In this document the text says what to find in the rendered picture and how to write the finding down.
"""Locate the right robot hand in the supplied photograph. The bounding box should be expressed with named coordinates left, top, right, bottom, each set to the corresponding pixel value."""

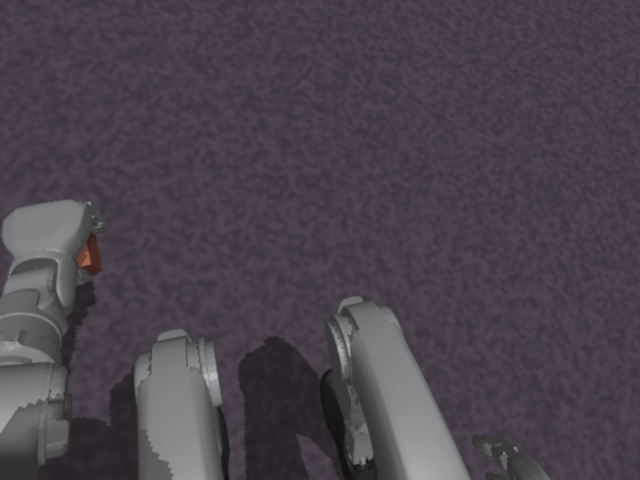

left=472, top=435, right=551, bottom=480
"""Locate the left robot hand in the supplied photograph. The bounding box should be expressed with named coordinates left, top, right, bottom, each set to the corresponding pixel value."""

left=2, top=199, right=107, bottom=286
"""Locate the left robot arm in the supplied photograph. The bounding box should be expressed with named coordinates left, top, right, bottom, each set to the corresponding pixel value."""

left=0, top=251, right=77, bottom=480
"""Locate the right robot foot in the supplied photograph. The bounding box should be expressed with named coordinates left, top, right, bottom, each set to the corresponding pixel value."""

left=320, top=369, right=377, bottom=480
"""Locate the cube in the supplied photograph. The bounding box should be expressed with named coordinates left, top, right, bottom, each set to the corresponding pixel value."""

left=76, top=232, right=103, bottom=274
